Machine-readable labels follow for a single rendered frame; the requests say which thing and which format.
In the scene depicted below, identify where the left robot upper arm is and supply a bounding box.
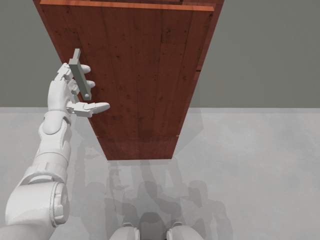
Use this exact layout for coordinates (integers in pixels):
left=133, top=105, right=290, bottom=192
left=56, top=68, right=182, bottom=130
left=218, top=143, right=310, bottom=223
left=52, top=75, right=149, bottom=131
left=0, top=181, right=70, bottom=240

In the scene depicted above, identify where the right robot thigh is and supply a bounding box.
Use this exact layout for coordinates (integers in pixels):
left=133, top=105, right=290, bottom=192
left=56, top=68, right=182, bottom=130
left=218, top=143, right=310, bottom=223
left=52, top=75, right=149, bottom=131
left=166, top=225, right=204, bottom=240

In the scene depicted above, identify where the cupboard door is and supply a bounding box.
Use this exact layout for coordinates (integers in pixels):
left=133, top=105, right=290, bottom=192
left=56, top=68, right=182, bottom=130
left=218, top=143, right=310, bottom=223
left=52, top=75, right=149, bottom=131
left=39, top=0, right=214, bottom=139

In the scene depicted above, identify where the robot right shin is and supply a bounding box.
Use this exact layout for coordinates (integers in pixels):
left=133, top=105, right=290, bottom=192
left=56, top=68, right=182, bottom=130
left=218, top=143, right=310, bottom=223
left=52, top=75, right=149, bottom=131
left=171, top=222, right=183, bottom=229

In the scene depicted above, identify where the robot left forearm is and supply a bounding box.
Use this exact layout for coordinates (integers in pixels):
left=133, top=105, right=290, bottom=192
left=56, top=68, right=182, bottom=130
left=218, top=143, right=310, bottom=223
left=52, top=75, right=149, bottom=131
left=5, top=110, right=72, bottom=226

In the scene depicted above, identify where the left robot hand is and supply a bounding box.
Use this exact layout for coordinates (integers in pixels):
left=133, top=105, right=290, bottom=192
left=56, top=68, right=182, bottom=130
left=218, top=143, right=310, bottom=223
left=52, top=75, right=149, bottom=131
left=47, top=63, right=110, bottom=118

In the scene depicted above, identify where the handle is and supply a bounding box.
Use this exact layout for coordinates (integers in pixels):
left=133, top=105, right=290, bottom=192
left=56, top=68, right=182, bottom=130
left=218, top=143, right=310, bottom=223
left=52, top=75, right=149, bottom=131
left=68, top=48, right=92, bottom=101

